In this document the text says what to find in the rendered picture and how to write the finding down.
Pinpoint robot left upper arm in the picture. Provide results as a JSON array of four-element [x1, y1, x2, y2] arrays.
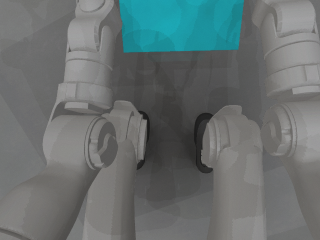
[[0, 115, 118, 240]]

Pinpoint carton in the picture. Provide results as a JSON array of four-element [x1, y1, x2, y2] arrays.
[[119, 0, 244, 53]]

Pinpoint robot right upper arm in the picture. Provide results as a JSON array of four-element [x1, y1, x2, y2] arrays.
[[260, 100, 320, 240]]

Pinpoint left robot forearm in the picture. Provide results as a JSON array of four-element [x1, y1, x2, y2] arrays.
[[42, 0, 123, 153]]

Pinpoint robot left foot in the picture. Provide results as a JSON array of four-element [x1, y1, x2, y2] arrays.
[[136, 111, 150, 170]]

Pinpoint right robot thigh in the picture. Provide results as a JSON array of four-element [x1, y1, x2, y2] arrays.
[[203, 115, 267, 240]]

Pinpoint right robot forearm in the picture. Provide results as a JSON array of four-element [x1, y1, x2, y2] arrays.
[[251, 0, 320, 103]]

